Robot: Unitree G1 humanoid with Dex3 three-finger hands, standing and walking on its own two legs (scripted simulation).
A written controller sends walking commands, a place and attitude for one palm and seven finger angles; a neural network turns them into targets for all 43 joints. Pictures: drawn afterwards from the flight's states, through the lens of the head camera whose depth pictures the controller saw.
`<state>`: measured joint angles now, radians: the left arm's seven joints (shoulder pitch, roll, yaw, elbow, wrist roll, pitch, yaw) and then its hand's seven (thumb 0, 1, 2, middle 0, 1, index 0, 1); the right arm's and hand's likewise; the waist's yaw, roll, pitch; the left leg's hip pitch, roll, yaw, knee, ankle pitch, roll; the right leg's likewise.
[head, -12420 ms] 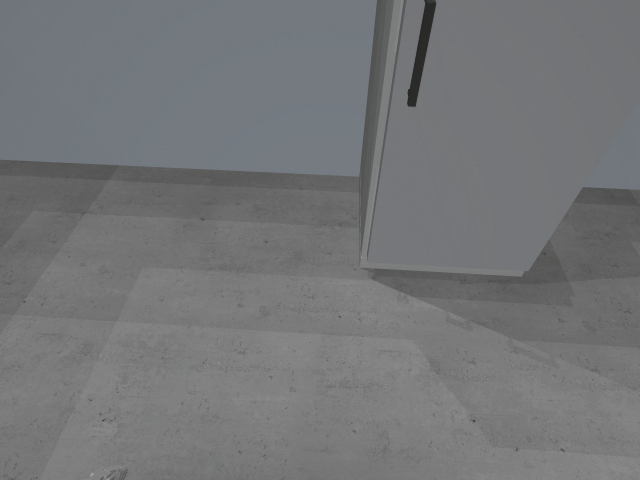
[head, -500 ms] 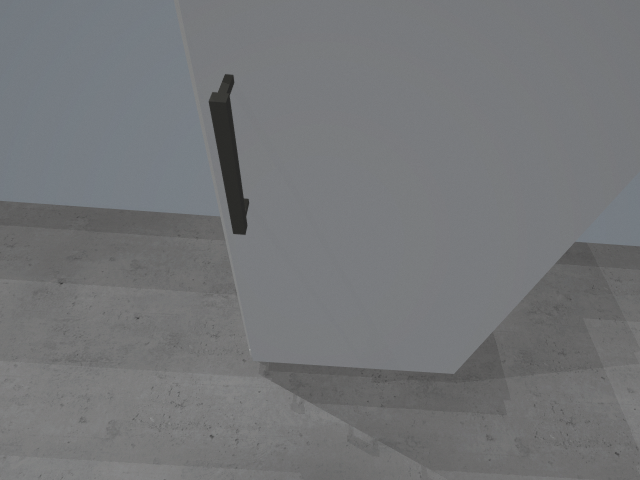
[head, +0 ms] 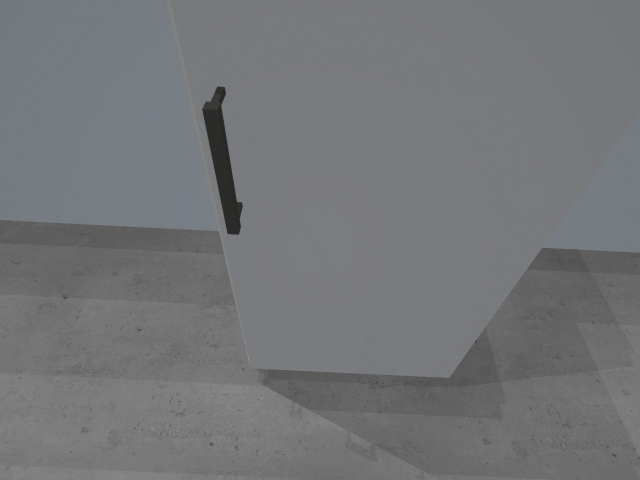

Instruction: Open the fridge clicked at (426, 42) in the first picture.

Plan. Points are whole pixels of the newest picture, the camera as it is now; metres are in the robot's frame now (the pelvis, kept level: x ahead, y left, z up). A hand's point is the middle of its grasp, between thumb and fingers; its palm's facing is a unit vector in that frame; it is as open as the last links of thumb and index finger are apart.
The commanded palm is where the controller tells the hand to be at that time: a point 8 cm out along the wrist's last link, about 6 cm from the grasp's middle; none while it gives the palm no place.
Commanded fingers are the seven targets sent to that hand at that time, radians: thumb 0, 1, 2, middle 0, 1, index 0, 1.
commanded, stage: come to a stop and stand still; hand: left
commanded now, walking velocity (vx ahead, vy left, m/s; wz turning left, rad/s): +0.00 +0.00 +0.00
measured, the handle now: (227, 168) +0.51 +0.18 +0.11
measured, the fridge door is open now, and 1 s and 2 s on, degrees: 0 0 0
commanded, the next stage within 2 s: look again from close up in 0.84 s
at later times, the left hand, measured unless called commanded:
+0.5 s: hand out of the picture -0.02 +0.18 -0.19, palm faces +0.03 -0.98 -0.18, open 7.4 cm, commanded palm none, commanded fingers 0.00 0.90 0.90 -0.20 -0.30 -0.20 -0.30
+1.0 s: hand out of the picture -0.05 +0.19 -0.18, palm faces +0.04 -0.98 -0.18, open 7.4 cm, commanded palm none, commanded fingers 0.00 0.90 0.90 -0.20 -0.30 -0.20 -0.30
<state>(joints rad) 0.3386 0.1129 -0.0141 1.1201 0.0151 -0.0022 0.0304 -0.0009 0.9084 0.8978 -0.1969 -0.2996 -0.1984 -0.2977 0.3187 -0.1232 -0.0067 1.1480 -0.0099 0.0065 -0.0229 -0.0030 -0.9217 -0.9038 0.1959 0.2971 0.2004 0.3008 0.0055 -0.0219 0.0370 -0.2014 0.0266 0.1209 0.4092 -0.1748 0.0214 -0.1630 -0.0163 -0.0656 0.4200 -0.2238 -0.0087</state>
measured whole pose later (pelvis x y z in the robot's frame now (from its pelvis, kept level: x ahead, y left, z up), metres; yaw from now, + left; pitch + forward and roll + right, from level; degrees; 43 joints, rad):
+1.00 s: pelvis -0.03 +0.02 -0.01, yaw +1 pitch -2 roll -1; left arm 0.38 0.16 -0.01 1.03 0.02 0.00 0.03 0.00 0.91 0.90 -0.20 -0.30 -0.20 -0.30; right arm 0.30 -0.17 -0.01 1.04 -0.01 0.00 -0.01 0.00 -0.91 -0.90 0.20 0.30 0.20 0.30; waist 0.00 -0.01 0.00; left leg -0.28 0.01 0.11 0.47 -0.16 0.05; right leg -0.23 -0.04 -0.07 0.47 -0.20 0.01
